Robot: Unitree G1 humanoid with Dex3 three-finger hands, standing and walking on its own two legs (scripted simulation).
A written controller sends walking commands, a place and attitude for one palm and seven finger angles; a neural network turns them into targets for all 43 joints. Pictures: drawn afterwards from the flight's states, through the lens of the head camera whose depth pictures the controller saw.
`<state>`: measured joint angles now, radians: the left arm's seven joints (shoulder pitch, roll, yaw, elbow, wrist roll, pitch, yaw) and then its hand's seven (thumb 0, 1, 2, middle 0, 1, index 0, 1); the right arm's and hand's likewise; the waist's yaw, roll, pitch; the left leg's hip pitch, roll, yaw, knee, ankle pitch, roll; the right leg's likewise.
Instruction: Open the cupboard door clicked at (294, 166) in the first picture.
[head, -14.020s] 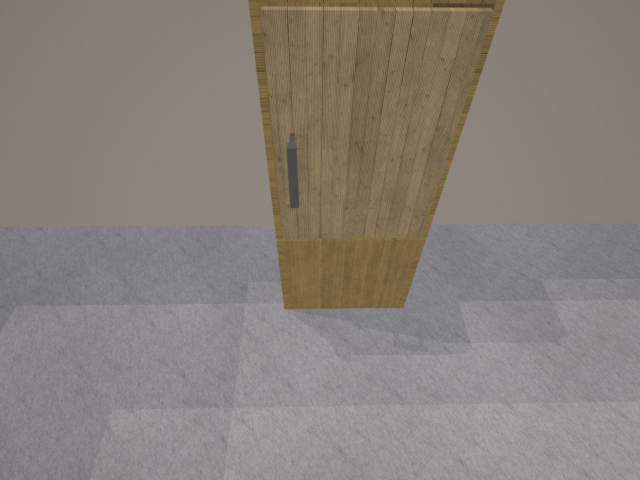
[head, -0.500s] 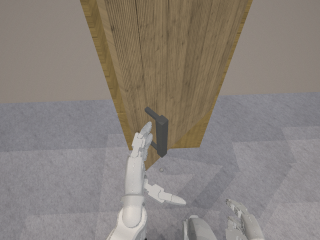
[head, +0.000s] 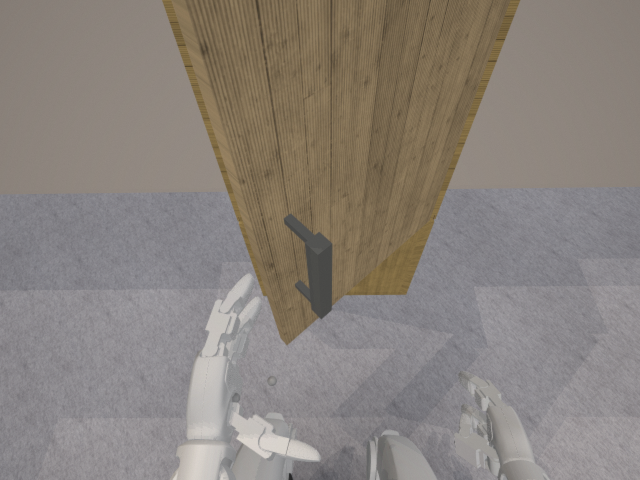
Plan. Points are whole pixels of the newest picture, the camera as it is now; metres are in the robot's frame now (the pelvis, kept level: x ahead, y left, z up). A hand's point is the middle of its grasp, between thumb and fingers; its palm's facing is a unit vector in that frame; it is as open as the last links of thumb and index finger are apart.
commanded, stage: slide the hand sideways off the handle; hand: left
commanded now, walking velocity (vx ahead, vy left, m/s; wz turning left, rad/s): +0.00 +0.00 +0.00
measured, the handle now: (309, 270) +0.36 +0.04 +0.04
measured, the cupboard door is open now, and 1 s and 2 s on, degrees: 43 43 43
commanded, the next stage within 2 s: draw the hand back to the body in 0.08 s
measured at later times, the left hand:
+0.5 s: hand (201, 383) +0.21 +0.12 +0.11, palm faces +0.04 -1.00 -0.02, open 16.3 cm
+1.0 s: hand (43, 351) +0.21 +0.22 +0.19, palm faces +0.18 -0.92 -0.35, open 13.7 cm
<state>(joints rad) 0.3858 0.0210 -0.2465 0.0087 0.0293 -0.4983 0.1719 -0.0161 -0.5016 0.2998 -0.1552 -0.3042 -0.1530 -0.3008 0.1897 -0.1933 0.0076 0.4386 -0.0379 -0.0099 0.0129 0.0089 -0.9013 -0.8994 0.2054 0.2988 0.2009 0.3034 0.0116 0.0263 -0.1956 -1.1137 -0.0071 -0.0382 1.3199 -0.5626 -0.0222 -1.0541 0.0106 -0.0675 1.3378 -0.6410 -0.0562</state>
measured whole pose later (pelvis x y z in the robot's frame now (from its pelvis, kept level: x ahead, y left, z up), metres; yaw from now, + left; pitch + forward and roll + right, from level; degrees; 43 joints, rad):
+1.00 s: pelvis +0.02 +0.03 +0.10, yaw -1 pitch +4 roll -1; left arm 0.62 0.31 0.06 -0.41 -0.04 -0.02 0.12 -0.01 -0.06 0.49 -0.18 -0.30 -0.17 -0.30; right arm 0.30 -0.22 0.05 0.43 0.02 -0.03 -0.13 0.01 -0.90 -0.90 0.21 0.30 0.20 0.30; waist 0.03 0.07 -0.12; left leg -0.47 0.00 -0.01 0.81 -0.40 0.02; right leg -0.40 0.02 -0.03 0.77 -0.43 -0.01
